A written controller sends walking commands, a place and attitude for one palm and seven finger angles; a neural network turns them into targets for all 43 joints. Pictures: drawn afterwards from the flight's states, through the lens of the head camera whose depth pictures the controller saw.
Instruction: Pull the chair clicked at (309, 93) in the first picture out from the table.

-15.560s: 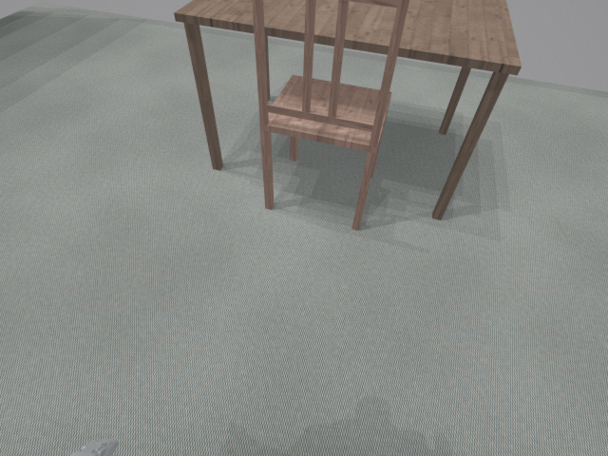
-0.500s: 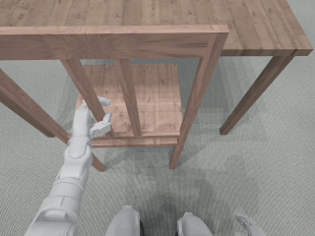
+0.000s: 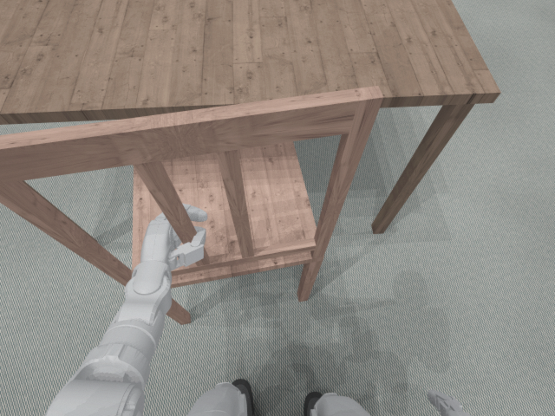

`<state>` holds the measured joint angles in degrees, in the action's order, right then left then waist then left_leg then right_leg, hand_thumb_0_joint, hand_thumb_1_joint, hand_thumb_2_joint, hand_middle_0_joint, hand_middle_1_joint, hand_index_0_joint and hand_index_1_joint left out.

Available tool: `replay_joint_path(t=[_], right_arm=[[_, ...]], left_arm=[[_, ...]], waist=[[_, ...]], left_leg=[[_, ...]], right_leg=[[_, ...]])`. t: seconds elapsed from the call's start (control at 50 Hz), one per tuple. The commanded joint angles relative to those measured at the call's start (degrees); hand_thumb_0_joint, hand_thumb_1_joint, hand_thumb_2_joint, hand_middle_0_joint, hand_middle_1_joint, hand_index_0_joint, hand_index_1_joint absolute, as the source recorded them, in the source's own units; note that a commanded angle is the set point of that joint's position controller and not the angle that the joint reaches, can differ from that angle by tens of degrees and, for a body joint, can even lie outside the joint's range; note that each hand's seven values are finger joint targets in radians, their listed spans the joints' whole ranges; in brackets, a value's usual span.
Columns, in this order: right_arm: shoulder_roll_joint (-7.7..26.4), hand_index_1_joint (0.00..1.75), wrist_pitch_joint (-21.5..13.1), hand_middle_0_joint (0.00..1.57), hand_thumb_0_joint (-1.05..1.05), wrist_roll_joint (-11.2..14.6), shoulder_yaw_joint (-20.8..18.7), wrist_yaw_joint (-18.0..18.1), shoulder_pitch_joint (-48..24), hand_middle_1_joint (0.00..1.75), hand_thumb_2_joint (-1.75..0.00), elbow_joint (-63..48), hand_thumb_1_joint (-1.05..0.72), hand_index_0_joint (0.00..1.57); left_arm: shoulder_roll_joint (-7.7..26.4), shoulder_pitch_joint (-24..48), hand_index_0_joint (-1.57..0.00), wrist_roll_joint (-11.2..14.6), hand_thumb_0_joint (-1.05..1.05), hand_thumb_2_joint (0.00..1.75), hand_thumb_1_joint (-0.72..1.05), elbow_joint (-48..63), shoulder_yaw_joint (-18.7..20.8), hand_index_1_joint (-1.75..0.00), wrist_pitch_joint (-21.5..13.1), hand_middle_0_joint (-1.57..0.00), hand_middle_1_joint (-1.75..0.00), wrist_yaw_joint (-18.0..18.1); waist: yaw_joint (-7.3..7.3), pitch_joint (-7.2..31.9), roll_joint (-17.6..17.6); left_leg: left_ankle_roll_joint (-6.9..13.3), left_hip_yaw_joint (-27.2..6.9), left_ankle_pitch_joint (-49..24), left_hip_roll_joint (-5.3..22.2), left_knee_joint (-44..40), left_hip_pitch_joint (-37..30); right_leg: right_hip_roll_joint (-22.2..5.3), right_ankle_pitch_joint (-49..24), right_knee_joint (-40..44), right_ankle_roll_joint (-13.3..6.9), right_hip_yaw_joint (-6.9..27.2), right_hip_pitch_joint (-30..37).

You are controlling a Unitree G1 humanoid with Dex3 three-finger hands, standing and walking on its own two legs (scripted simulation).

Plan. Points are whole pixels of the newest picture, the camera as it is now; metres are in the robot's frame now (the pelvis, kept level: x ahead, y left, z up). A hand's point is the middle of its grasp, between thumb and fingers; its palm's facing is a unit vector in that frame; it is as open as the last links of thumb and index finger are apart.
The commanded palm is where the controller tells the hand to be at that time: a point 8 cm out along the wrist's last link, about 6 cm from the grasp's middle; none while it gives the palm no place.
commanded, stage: step backward, pulling the chair out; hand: left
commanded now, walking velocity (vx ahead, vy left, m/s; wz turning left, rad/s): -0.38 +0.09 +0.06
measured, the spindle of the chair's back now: (182, 224) +0.40 +0.15 -0.04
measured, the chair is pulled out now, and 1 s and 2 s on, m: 0.09 0.17 0.27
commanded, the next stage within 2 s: none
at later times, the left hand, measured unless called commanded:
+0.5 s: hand (202, 293) +0.29 +0.11 -0.06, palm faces +0.00 -0.99 -0.17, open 5.5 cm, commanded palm +0.29 +0.17 -0.06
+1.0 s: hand (201, 299) +0.28 +0.12 -0.06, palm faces +0.03 -0.98 -0.20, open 5.6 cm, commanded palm +0.26 +0.17 -0.06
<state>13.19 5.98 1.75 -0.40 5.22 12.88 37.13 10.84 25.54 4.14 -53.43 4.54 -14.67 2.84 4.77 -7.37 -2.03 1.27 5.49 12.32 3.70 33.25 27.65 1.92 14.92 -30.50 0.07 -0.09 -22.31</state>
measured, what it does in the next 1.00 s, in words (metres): shifts its weight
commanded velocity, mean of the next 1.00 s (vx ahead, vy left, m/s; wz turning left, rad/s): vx -0.38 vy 0.00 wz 0.04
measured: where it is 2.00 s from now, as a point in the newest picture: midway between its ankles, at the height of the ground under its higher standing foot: outside the picture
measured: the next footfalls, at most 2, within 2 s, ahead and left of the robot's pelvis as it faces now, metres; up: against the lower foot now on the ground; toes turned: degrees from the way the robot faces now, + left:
left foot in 1.20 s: -0.12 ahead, +0.17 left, +0.00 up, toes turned +3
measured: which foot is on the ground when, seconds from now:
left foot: down 0.00-0.96, up 0.98-1.00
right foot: down 0.00-1.00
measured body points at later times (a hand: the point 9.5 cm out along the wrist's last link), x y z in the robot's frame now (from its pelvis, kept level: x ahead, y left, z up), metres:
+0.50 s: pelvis -0.06 -0.01 -0.01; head +0.01 -0.02 +0.43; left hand +0.28 +0.17 -0.05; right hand +0.04 -0.27 -0.14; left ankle +0.04 +0.10 -0.73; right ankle +0.00 -0.12 -0.73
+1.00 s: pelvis -0.08 -0.02 -0.01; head +0.00 -0.03 +0.43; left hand +0.28 +0.17 -0.05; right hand +0.02 -0.28 -0.14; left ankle +0.01 +0.11 -0.71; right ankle +0.00 -0.12 -0.73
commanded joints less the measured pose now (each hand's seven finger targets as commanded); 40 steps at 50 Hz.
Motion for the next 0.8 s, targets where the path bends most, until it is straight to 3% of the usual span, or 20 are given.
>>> replay_joint_path(t=[0.0, 0.02, 0.04, 0.1, 0.12, 0.16, 0.24, 0.34, 0.42, 0.46, 0.52, 0.54, 0.56, 0.6, 0.62, 0.66, 0.68, 0.72, 0.74, 0.78], right_arm=[[8.3, 0.3, -2.4, 0.2, 0.0, 0.8, -3.1, 1.6, 2.7, 0.3, -0.9, -3.7, -0.9, 0.2], [9.0, 0.3, -2.6, 0.2, 0.0, 0.9, -3.4, 2.0, 2.9, 0.3, -0.9, -3.2, -0.9, 0.2], [8.7, 0.3, -3.0, 0.2, 0.0, 1.1, -3.2, 2.0, 2.6, 0.3, -0.9, -2.7, -0.9, 0.2], [8.7, 0.3, -4.4, 0.2, 0.0, 1.3, -2.9, 2.4, 1.7, 0.3, -0.9, -1.6, -0.9, 0.2], [9.2, 0.3, -4.8, 0.2, 0.0, 1.3, -3.2, 2.6, 1.5, 0.3, -0.9, -1.1, -0.9, 0.2], [9.1, 0.3, -5.7, 0.2, 0.0, 1.4, -3.0, 2.7, 1.2, 0.3, -0.9, -0.5, -0.9, 0.2], [9.4, 0.3, -7.7, 0.2, 0.0, 1.1, -2.7, 3.0, 0.8, 0.3, -0.9, 0.2, -0.9, 0.2], [9.2, 0.3, -9.1, 0.2, 0.0, 0.5, -2.4, 2.9, 0.5, 0.3, -0.9, -0.2, -0.9, 0.2], [9.4, 0.3, -10.2, 0.2, 0.0, 0.2, -2.3, 3.0, 0.8, 0.3, -0.9, -0.2, -0.9, 0.2], [8.9, 0.3, -10.7, 0.2, 0.0, 0.2, -2.3, 2.8, 1.0, 0.3, -0.9, -0.2, -0.9, 0.2], [9.2, 0.3, -11.3, 0.2, 0.0, 0.3, -2.9, 2.9, 2.6, 0.3, -0.9, 1.1, -0.9, 0.2], [8.7, 0.3, -11.3, 0.2, 0.0, 0.3, -2.6, 2.7, 2.5, 0.3, -0.9, 1.8, -0.9, 0.2], [8.5, 0.3, -11.5, 0.2, 0.0, 0.2, -2.4, 2.5, 2.4, 0.3, -0.9, 2.4, -0.9, 0.2], [9.0, 0.3, -11.8, 0.2, 0.0, 0.3, -2.3, 2.6, 1.9, 0.3, -0.9, 3.0, -0.9, 0.2], [9.9, 0.3, -11.6, 0.2, 0.0, 0.3, -2.5, 2.9, 1.8, 0.3, -0.9, 3.1, -0.9, 0.2], [10.3, 0.3, -11.6, 0.2, 0.0, 0.6, -2.5, 2.5, 1.3, 0.3, -0.9, 2.4, -0.9, 0.2], [10.3, 0.3, -11.5, 0.2, 0.0, 0.6, -2.4, 2.3, 0.9, 0.3, -0.9, 1.9, -0.9, 0.2], [10.2, 0.3, -11.2, 0.2, 0.0, -0.3, -2.0, 2.6, -0.7, 0.3, -0.9, 1.2, -0.9, 0.2], [9.5, 0.3, -11.1, 0.2, 0.0, -0.6, -2.0, 2.6, 0.0, 0.3, -0.9, 1.4, -0.9, 0.2], [9.2, 0.3, -11.3, 0.2, 0.0, -0.8, -2.0, 2.5, 1.8, 0.3, -0.9, 1.7, -0.9, 0.2]], left_arm=[[10.5, 15.4, -0.5, -2.6, 0.0, 0.9, 0.9, 9.2, -1.3, -1.45, -2.5, -0.5, -1.45, 1.7], [12.5, 15.6, -0.5, -2.5, 0.0, 0.9, 0.9, 8.5, -0.2, -1.45, -2.5, -0.5, -1.45, 2.0], [11.3, 16.1, -0.5, -2.5, 0.0, 0.9, 0.9, 7.5, -1.3, -1.45, -2.4, -0.5, -1.45, 2.1], [10.6, 18.4, -0.5, -2.3, 0.0, 0.9, 0.9, 5.9, -2.4, -1.45, -2.9, -0.5, -1.45, 2.4], [12.2, 18.3, -0.5, -2.4, 0.0, 0.9, 0.9, 5.2, -1.2, -1.45, -2.9, -0.5, -1.45, 2.7], [9.9, 19.4, -0.5, -2.3, 0.0, 0.9, 0.9, 4.6, -2.9, -1.45, -3.3, -0.5, -1.45, 2.7], [8.5, 20.2, -0.5, -2.2, 0.0, 0.9, 0.9, 3.3, -4.0, -1.45, -4.0, -0.5, -1.45, 3.0], [7.2, 21.0, -0.5, -2.3, 0.0, 0.9, 0.9, 4.1, -4.7, -1.45, -4.1, -0.5, -1.45, 3.1], [8.2, 20.7, -0.5, -2.4, 0.0, 0.9, 0.9, 4.1, -3.8, -1.45, -3.8, -0.5, -1.45, 3.2], [7.6, 20.9, -0.5, -2.5, 0.0, 0.9, 0.9, 4.2, -4.5, -1.45, -3.9, -0.5, -1.45, 3.2], [10.7, 20.1, -0.5, -3.0, 0.0, 0.9, 0.9, 2.6, -2.8, -1.45, -4.4, -0.5, -1.45, 3.9], [10.3, 19.9, -0.5, -3.3, 0.0, 0.9, 0.9, 2.1, -3.2, -1.45, -4.4, -0.5, -1.45, 4.2], [10.0, 20.3, -0.5, -3.7, 0.0, 0.9, 0.9, 1.7, -3.3, -1.45, -4.4, -0.5, -1.45, 4.3], [10.6, 21.0, -0.5, -3.7, 0.0, 0.9, 0.9, 2.2, -2.6, -1.45, -4.8, -0.5, -1.45, 4.2], [10.9, 20.2, -0.5, -3.4, 0.0, 0.9, 0.9, 1.0, -2.2, -1.45, -4.4, -0.5, -1.45, 4.1], [8.7, 21.3, -0.5, -3.0, 0.0, 0.9, 0.9, 1.4, -3.7, -1.45, -5.3, -0.5, -1.45, 3.4], [8.1, 22.2, -0.5, -2.9, 0.0, 0.9, 0.9, 2.3, -4.1, -1.45, -5.6, -0.5, -1.45, 3.1], [8.2, 23.0, -0.5, -3.2, 0.0, 0.9, 0.9, 4.2, -3.7, -1.45, -5.4, -0.5, -1.45, 3.2], [7.6, 22.1, -0.5, -3.2, 0.0, 0.9, 0.9, 5.0, -3.9, -1.45, -5.2, -0.5, -1.45, 3.2], [7.2, 21.4, -0.5, -3.3, 0.0, 0.9, 0.9, 5.5, -4.0, -1.45, -5.1, -0.5, -1.45, 2.9]], waist=[[-1.15, 29.7, -2.5], [-1.25, 29.3, -2.1], [-1.14, 28.9, -1.9], [-1.2, 26.3, 0.5], [-1.42, 25.4, 0.8], [-1.4, 24.6, 1.9], [-1.98, 22.6, -1.0], [-2.86, 22.4, -6.2], [-3.05, 20.9, -3.5], [-2.82, 20.2, 0.0], [-2.03, 20.0, 7.6], [-1.85, 20.9, 7.2], [-1.73, 22.0, 7.8], [-1.55, 23.8, 7.2], [-1.77, 22.3, 7.6], [-2.32, 21.6, 4.2], [-2.5, 20.9, 1.8], [-3.03, 20.3, -8.6], [-3.22, 21.7, -9.2], [-2.73, 24.9, -6.5]], left_leg=[[-0.5, -7.0, -20.0, 6.3, -0.1, -18.8], [-0.8, -6.9, -17.7, 5.7, 0.1, -18.1], [-1.2, -6.8, -15.3, 5.1, 0.2, -17.4], [-1.1, -6.8, -8.9, 3.8, -0.4, -16.5], [-0.9, -7.2, -7.4, 3.7, -0.7, -16.8], [-0.6, -7.7, -4.3, 3.8, -2.0, -16.9], [1.1, -11.0, -0.6, 6.2, -7.0, -16.2], [3.4, -14.8, 3.6, 10.1, -10.8, -12.2], [3.2, -14.7, 8.3, 9.5, -9.3, -8.4], [2.0, -12.2, 10.9, 7.3, -6.0, -7.8], [-1.6, -7.9, 11.7, 0.7, 5.5, -12.3], [-2.3, -7.2, 8.8, -0.6, 8.3, -14.0], [-2.4, -7.8, 6.1, -1.0, 8.0, -13.8], [-1.9, -9.2, -1.1, 0.2, 3.7, -14.4], [-1.2, -11.4, -4.2, 2.1, 0.5, -13.5], [1.1, -15.0, -2.9, 6.2, -4.7, -12.4], [2.3, -17.1, 2.0, 8.4, -7.8, -11.9], [5.0, -23.5, 4.2, 12.8, -13.3, -9.3], [5.6, -24.2, -0.9, 14.0, -12.4, -11.9], [5.7, -20.6, -15.5, 13.4, -7.2, -17.7]], right_leg=[[-8.8, -26.1, 3.1, -0.5, 5.1, 7.8], [-9.8, -26.2, 3.6, -0.8, 5.9, 8.1], [-10.7, -25.6, 4.0, -1.1, 6.5, 8.0], [-11.5, -17.5, 6.3, -0.7, 7.1, 5.4], [-11.4, -13.9, 7.1, -0.5, 7.3, 4.1], [-10.7, -7.0, 7.6, -0.4, 6.7, 2.6], [-7.3, 2.1, 4.8, 0.2, 3.9, 0.5], [-4.9, 5.9, -3.7, -0.4, 2.0, 1.8], [-5.5, 7.0, -2.4, -1.1, 3.4, 3.3], [-7.5, 9.2, 1.3, -1.6, 6.4, 2.1], [-15.2, 13.8, 12.2, -5.0, 16.1, -4.4], [-17.7, 9.5, 12.7, -5.8, 16.8, -4.6], [-17.9, 2.1, 11.2, -5.7, 15.0, -2.1], [-15.2, -8.2, 6.6, -3.9, 10.9, 1.3], [-12.6, -7.9, 4.8, -2.6, 8.5, 1.7], [-8.2, 0.3, 1.8, -0.9, 5.7, 1.3], [-6.5, 7.1, -0.5, -0.6, 4.7, 0.5], [-3.9, 8.6, -8.5, -0.7, 2.3, 0.9], [-3.6, 7.8, -9.5, -0.8, 1.7, 1.0], [-3.8, 2.9, -6.2, -0.6, 1.8, 2.5]])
